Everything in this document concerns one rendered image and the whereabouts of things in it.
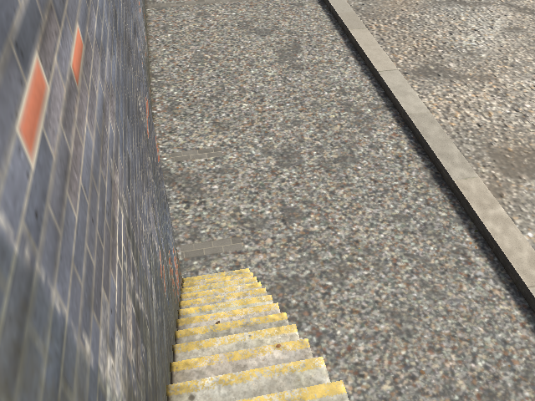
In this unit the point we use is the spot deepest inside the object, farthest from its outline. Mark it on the stairs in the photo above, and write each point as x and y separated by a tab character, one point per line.
234	344

